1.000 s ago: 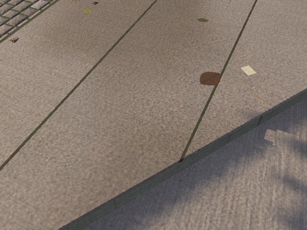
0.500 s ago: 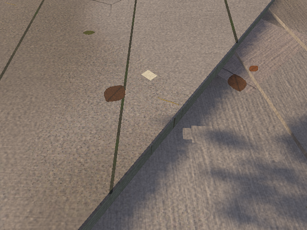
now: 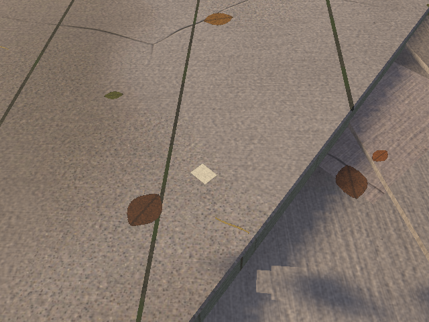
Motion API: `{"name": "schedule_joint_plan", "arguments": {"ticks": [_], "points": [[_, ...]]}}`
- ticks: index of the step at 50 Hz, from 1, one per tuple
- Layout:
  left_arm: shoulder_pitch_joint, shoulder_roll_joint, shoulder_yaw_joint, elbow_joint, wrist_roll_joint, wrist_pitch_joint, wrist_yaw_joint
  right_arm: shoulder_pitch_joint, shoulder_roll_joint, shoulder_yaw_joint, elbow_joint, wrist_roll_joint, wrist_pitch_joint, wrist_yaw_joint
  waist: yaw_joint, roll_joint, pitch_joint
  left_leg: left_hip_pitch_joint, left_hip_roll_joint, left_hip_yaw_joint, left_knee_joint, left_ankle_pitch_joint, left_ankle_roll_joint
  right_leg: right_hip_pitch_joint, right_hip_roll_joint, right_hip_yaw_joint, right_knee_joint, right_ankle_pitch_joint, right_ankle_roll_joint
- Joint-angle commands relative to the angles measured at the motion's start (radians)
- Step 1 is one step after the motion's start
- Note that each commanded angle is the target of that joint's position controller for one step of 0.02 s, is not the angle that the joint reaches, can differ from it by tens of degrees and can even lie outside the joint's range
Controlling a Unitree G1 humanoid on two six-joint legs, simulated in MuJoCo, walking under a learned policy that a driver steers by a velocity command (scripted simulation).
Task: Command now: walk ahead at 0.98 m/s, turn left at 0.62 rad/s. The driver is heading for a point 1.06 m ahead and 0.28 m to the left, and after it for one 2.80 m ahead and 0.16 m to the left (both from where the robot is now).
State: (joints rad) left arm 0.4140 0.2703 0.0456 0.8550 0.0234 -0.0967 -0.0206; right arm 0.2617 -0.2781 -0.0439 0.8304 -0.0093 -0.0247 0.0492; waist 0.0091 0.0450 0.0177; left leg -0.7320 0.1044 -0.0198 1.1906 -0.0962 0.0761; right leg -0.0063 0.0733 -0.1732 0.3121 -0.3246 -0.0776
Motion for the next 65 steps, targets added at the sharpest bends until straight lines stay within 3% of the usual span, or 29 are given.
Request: {"name": "schedule_joint_plan", "arguments": {"ticks": [1, 5, 8, 9, 10, 11, 12, 13, 14, 16, 20, 24, 26, 27, 28, 29, 30, 31, 33, 35, 37, 41, 48, 50, 51, 52, 53, 56, 65], "points": [[-0.079, 0.039, -0.002, -0.052, -0.005, -0.04, 0.0, -0.079, -0.002, 0.009, -0.072, 0.008, -0.003, 0.014, -0.034, -0.143, 0.121, 0.018, -0.017, 0.078, -0.12, 0.152, 0.01, -0.154, -0.187, -0.028, -0.203, 0.67, 0.071], [-0.08, 0.095, -0.004, -0.04, -0.001, -0.032, 0.044, -0.083, -0.015, 0.024, -0.087, 0.004, 0.001, 0.012, -0.087, -0.139, 0.052, 0.191, -0.107, 0.221, -0.293, 0.147, 0.076, -0.013, -0.223, -0.119, -0.088, 1.304, 0.099], [-0.198, 0.193, 0.022, -0.072, 0.005, -0.011, 0.086, 0.219, -0.122, -0.016, -0.008, -0.008, 0.029, -0.003, -0.276, -0.176, -0.098, 0.56, -0.177, 0.212, -0.337, 0.064, 0.134, -0.009, -0.297, -0.088, 0.295, 1.644, 0.096], [-0.281, 0.213, 0.033, -0.101, 0.003, 0.007, 0.08, 0.447, -0.185, -0.051, 0.061, -0.008, 0.032, -0.013, -0.382, -0.144, -0.161, 0.781, -0.173, 0.154, -0.44, 0.045, 0.182, -0.109, -0.289, -0.057, 0.614, 1.555, 0.079], [-0.367, 0.183, 0.034, -0.112, -0.02, 0.024, 0.053, 0.549, -0.201, -0.075, 0.098, 0.012, 0.02, -0.025, -0.444, 0.04, -0.133, 0.931, -0.12, 0.069, -0.683, 0.187, 0.262, -0.297, -0.115, -0.081, 1.168, 0.754, 0.076], [-0.401, 0.016, -0.016, -0.172, 0.017, 0.006, 0.027, 0.412, -0.22, -0.079, 0.112, 0.017, 0.025, -0.034, -0.273, 0.266, 0.045, 0.898, -0.11, -0.068, -0.53, 0.403, 0.267, -0.685, 0.041, 0.011, 1.525, -0.154, 0.075], [-0.231, -0.039, -0.042, -0.245, 0.019, -0.009, 0.022, 0.27, -0.205, -0.059, 0.058, 0.003, 0.018, -0.035, -0.067, 0.167, -0.067, 0.96, -0.028, -0.394, -0.587, 0.371, 0.379, -0.857, -0.004, 0.204, 1.552, -0.139, 0.086], [-0.2, -0.009, -0.056, -0.28, 0.032, -0.033, 0.011, 0.218, -0.183, -0.061, 0.015, -0.01, 0.019, -0.043, -0.048, 0.107, -0.127, 0.932, 0.094, -0.702, -0.843, -0.202, 0.421, -0.911, -0.031, 0.283, 1.467, -0.111, 0.067], [-0.245, 0.045, -0.047, -0.268, 0.043, -0.04, 0.007, 0.184, -0.133, -0.055, 0.004, -0.019, 0.018, -0.05, -0.028, -0.045, 0.0, 0.791, 0.113, -0.764, -0.968, -0.429, 0.39, -0.964, -0.07, 0.27, 1.443, -0.077, 0.072], [-0.286, 0.027, -0.059, -0.289, 0.076, -0.006, 0.007, 0.144, -0.13, -0.043, -0.001, -0.007, -0.011, -0.06, 0.033, -0.116, 0.07, 0.552, 0.047, -0.66, -0.958, -0.364, 0.336, -0.958, -0.115, 0.258, 1.412, -0.038, 0.095], [-0.465, 0.015, -0.079, -0.395, 0.057, 0.036, 0.008, 0.135, -0.156, -0.042, -0.011, -0.003, -0.069, -0.069, 0.023, -0.151, 0.135, 0.256, -0.075, -0.454, -1.024, -0.028, 0.276, -0.86, -0.201, 0.171, 1.079, 0.055, 0.141], [-0.575, -0.011, -0.089, -0.459, 0.027, 0.039, 0.02, 0.259, -0.157, -0.06, 0.007, -0.011, -0.065, -0.083, -0.083, -0.046, 0.026, 0.6, -0.083, -0.369, -0.99, 0.368, 0.233, -0.887, -0.195, 0.129, 0.858, 0.101, 0.093], [-0.56, -0.064, -0.111, -0.459, -0.003, 0.049, 0.013, 0.206, -0.149, -0.06, -0.017, 0.006, -0.052, -0.075, -0.072, -0.03, -0.005, 0.491, -0.071, -0.328, -1.072, 0.572, 0.197, -0.498, -0.114, 0.05, 0.54, 0.076, 0.073], [-0.432, -0.009, -0.077, -0.406, -0.009, 0.054, 0.017, 0.246, -0.178, -0.06, -0.005, -0.001, -0.057, -0.062, -0.026, -0.008, -0.104, 0.54, -0.047, -0.304, -0.934, 0.91, 0.183, -0.335, -0.011, -0.017, 0.606, -0.012, 0.066], [-0.103, 0.067, -0.031, -0.324, -0.005, 0.044, 0.025, 0.19, -0.227, -0.073, -0.019, 0.001, -0.072, -0.044, 0.159, 0.009, -0.269, 0.535, -0.045, -0.229, -0.607, 1.185, 0.148, -0.083, 0.021, 0.014, 0.581, -0.035, 0.02], [0.068, 0.179, 0.025, -0.272, 0.022, 0.036, 0.028, 0.153, -0.212, -0.078, -0.065, 0.042, -0.085, -0.034, 0.23, -0.168, -0.441, 0.354, -0.134, -0.206, -0.245, 1.009, 0.081, 0.145, -0.098, 0.327, 0.442, -0.306, -0.043], [0.146, 0.295, 0.069, -0.229, 0.029, 0.027, 0.018, 0.175, -0.087, -0.046, -0.098, 0.034, -0.106, -0.019, 0.213, -0.46, -0.568, 0.217, -0.26, -0.141, 0.209, 0.189, 0.019, 0.26, -0.36, 0.859, 0.176, -0.654, -0.134], [0.011, 0.217, 0.052, -0.219, 0.012, 0.037, 0.02, 0.144, -0.032, -0.025, -0.104, -0.016, -0.119, -0.013, 0.129, -0.43, -0.47, 0.092, -0.259, -0.177, 0.378, -0.088, 0.035, 0.175, -0.396, 1.118, -0.013, -0.674, -0.135], [-0.088, 0.091, 0.034, -0.168, 0.01, 0.027, 0.021, -0.021, -0.01, -0.011, -0.172, -0.042, -0.104, -0.021, 0.07, -0.076, -0.18, -0.067, -0.157, -0.107, 0.505, -0.095, 0.059, -0.042, -0.376, 0.908, 0.036, -0.516, -0.139], [-0.012, -0.017, 0.012, -0.053, 0.032, 0.004, 0.019, -0.132, 0.082, 0.025, -0.267, -0.051, -0.076, -0.017, 0.017, -0.04, -0.054, -0.141, -0.12, -0.145, 0.541, -0.17, 0.081, -0.189, -0.335, 0.706, 0.023, -0.294, -0.104], [0.013, -0.044, 0.01, 0.011, 0.019, -0.014, 0.011, -0.15, 0.105, 0.044, -0.303, -0.034, -0.044, -0.02, -0.024, -0.061, -0.009, -0.221, -0.111, -0.196, 0.521, -0.237, 0.087, -0.227, -0.303, 0.542, -0.014, -0.162, -0.068], [-0.072, 0.062, 0.023, -0.005, 0.003, -0.044, 0.013, -0.237, -0.044, 0.022, -0.361, -0.019, -0.022, 0.001, -0.067, -0.105, 0.085, -0.091, -0.063, -0.105, -0.006, -0.047, 0.018, -0.353, -0.265, 0.284, -0.264, 0.005, -0.081], [0.086, 0.19, 0.055, 0.04, -0.013, -0.026, 0.008, -0.312, -0.027, 0.026, -0.325, -0.032, -0.022, 0.019, -0.001, -0.13, 0.037, 0.241, -0.11, 0.153, -0.536, -0.016, 0.076, 0.03, -0.296, 0.077, -0.208, 0.795, -0.048], [0.109, 0.226, 0.06, 0.05, 0.002, 0.002, 0.02, -0.056, -0.083, -0.008, -0.25, -0.035, -0.037, -0.005, -0.13, -0.159, -0.124, 0.563, -0.181, 0.147, -0.627, -0.12, 0.083, 0.027, -0.304, 0.072, 0.212, 1.065, -0.019], [0.079, 0.201, 0.055, 0.028, 0.003, 0.008, 0.023, 0.147, -0.141, -0.034, -0.184, -0.051, -0.045, -0.022, -0.221, -0.123, -0.231, 0.877, -0.1, 0.052, -0.598, -0.149, 0.085, -0.195, -0.257, 0.091, 0.526, 0.845, -0.012], [0.139, 0.008, 0.012, -0.039, -0.014, 0.005, 0.006, 0.181, -0.25, -0.057, -0.17, -0.086, -0.058, -0.04, -0.131, 0.159, -0.367, 1.159, 0.217, -0.397, -0.664, -0.546, 0.103, -0.556, -0.118, 0.14, 0.914, 0.015, -0.006], [0.14, 0.03, 0.014, -0.072, -0.038, -0.005, 0.01, 0.195, -0.268, -0.065, -0.186, -0.065, -0.057, -0.04, -0.126, 0.245, -0.5, 1.14, 0.328, -0.799, -0.9, -0.633, 0.114, -0.661, -0.052, 0.266, 1.129, -0.122, -0.021], [-0.066, 0.066, 0.021, -0.081, -0.023, 0.003, 0.005, 0.04, -0.101, -0.032, -0.139, -0.046, -0.082, -0.036, -0.053, -0.031, -0.098, 0.713, 0.213, -0.375, -0.924, -0.301, 0.061, -0.708, -0.176, 0.265, 1.066, 0.129, -0.015], [-0.296, 0.012, -0.001, -0.158, -0.012, 0.083, -0.049, 0.099, -0.026, -0.006, -0.02, -0.012, -0.123, -0.047, -0.005, 0.001, 0.07, 0.634, 0.019, 0.241, -1.076, 0.358, -0.055, -0.727, -0.147, 0.093, 0.741, 0.369, -0.02]]}}
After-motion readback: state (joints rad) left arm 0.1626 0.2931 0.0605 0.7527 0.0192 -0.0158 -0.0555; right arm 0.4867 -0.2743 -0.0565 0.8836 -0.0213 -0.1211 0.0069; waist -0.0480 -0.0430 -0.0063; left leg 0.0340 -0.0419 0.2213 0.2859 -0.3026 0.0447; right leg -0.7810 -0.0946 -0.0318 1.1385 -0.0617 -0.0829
